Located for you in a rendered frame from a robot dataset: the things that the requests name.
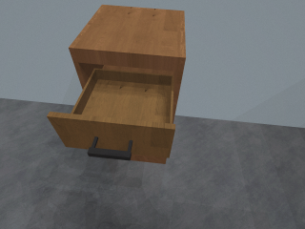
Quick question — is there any handle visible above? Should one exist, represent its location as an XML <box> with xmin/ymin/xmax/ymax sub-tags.
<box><xmin>87</xmin><ymin>136</ymin><xmax>132</xmax><ymax>161</ymax></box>

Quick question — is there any cabinet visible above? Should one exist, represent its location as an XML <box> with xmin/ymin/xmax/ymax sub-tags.
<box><xmin>69</xmin><ymin>5</ymin><xmax>186</xmax><ymax>164</ymax></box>

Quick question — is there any drawer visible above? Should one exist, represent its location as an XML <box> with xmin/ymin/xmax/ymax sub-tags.
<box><xmin>47</xmin><ymin>68</ymin><xmax>175</xmax><ymax>158</ymax></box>

